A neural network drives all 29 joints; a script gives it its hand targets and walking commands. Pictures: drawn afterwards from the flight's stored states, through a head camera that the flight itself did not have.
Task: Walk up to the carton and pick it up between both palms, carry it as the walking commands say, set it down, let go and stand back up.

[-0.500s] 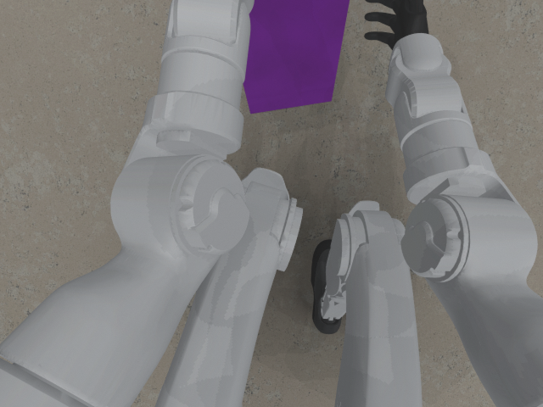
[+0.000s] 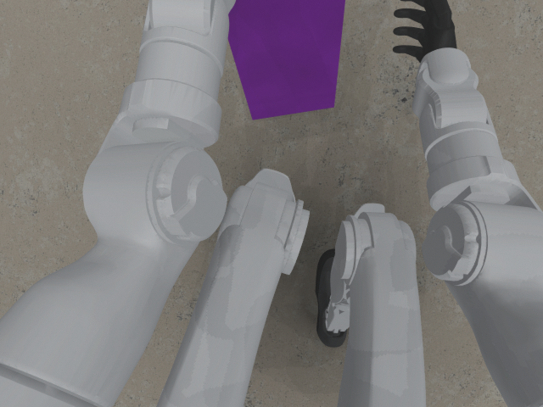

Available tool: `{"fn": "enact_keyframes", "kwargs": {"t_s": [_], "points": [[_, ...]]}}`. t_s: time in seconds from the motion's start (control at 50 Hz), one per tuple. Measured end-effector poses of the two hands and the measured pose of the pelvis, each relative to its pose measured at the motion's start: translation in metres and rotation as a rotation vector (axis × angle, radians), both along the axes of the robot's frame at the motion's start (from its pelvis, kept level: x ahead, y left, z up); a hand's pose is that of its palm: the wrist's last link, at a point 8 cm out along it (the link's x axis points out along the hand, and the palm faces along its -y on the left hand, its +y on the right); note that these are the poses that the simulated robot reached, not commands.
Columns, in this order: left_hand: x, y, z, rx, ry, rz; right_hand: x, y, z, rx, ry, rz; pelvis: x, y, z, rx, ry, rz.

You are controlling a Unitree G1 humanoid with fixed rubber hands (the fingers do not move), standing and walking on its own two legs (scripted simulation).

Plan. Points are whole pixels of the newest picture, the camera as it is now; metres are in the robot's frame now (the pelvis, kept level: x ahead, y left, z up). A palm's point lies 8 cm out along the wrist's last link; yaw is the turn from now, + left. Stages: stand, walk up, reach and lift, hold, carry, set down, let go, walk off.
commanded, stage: set down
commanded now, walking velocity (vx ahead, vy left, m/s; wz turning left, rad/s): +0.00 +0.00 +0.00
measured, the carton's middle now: out of the picture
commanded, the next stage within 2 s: let go in 1.56 s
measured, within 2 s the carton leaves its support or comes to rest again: rests again in 1.48 s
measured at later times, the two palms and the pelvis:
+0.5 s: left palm out of the picture +0.57 +0.19 -0.01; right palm (467, 66) +0.53 -0.12 -0.14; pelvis +0.01 -0.02 +0.00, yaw +1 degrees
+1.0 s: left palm out of the picture +0.53 +0.21 +0.00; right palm out of the picture +0.55 -0.09 -0.01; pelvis +0.03 -0.01 +0.10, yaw -2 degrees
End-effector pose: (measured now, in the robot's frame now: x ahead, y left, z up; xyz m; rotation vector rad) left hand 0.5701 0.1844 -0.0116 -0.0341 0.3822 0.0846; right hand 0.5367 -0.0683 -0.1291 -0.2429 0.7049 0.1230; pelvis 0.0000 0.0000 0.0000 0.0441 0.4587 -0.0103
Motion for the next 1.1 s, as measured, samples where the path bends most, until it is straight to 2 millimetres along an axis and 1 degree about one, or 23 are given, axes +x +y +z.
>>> {"fn": "enact_keyframes", "kwargs": {"t_s": [0.08,0.14,0.2,0.3,0.36,0.4,0.46,0.52,0.56,0.62,0.68,0.8,0.88,0.96,1.02,1.1], "points": [[0.000,0.001,0.000,-0.007,0.002,0.000,0.002,-0.017,-0.001,-0.013,-0.015,-0.010,0.000,-0.002,-0.003,0.007,-0.006,-0.001],[0.000,0.001,0.000,-0.015,0.004,0.000,0.000,-0.025,-0.005,-0.021,-0.012,-0.004,0.000,-0.004,-0.004,0.013,-0.007,-0.004],[0.001,0.001,0.000,-0.005,0.006,-0.006,-0.005,-0.027,-0.012,-0.004,0.006,-0.004,0.000,-0.007,-0.004,0.020,-0.004,-0.006],[0.004,0.002,0.000,0.006,0.006,-0.014,-0.012,-0.021,-0.024,0.023,0.033,0.021,0.003,-0.012,-0.004,0.034,0.004,-0.010],[0.006,0.004,0.000,0.004,0.011,-0.014,-0.015,-0.022,-0.029,0.032,0.037,0.019,0.005,-0.014,-0.004,0.040,0.010,-0.010],[0.007,0.005,0.000,-0.015,0.011,-0.003,-0.014,-0.028,-0.028,0.027,0.014,0.000,0.007,-0.015,-0.003,0.042,0.016,-0.010],[0.006,0.007,0.000,-0.045,0.016,0.020,-0.008,-0.041,-0.021,0.029,-0.027,-0.051,0.010,-0.016,-0.002,0.046,0.025,-0.010],[0.002,0.008,-0.001,-0.068,0.023,0.034,0.000,-0.051,-0.009,0.054,-0.060,-0.092,0.013,-0.018,-0.001,0.051,0.036,-0.010],[0.000,0.007,-0.001,-0.086,0.027,0.045,0.008,-0.054,0.004,0.066,-0.086,-0.103,0.016,-0.019,0.001,0.054,0.043,-0.011],[-0.002,0.004,-0.001,-0.109,0.037,0.057,0.017,-0.054,0.026,0.085,-0.131,-0.115,0.019,-0.021,0.005,0.056,0.060,-0.011],[-0.004,0.001,0.000,-0.116,0.059,0.063,0.018,-0.050,0.040,0.088,-0.121,-0.113,0.020,-0.023,0.015,0.054,0.074,-0.013],[-0.011,0.000,0.005,-0.099,0.133,0.078,0.004,-0.029,0.054,0.112,-0.028,-0.111,0.021,-0.024,0.050,0.034,0.102,-0.018],[-0.019,0.008,0.010,-0.061,0.182,0.123,0.005,-0.019,0.077,0.136,-0.033,-0.134,0.023,-0.021,0.072,0.014,0.115,-0.020],[-0.030,0.017,0.014,-0.032,0.233,0.149,0.012,-0.020,0.104,0.134,-0.063,-0.155,0.026,-0.016,0.092,-0.008,0.103,-0.021],[-0.043,0.027,0.015,-0.024,0.274,0.178,0.016,-0.024,0.123,0.113,-0.082,-0.163,0.027,-0.012,0.109,-0.024,0.083,-0.021],[-0.061,0.041,0.018,-0.011,0.305,0.211,0.013,-0.027,0.141,0.070,-0.087,-0.166,0.025,-0.008,0.136,-0.043,-0.016,-0.022]]}}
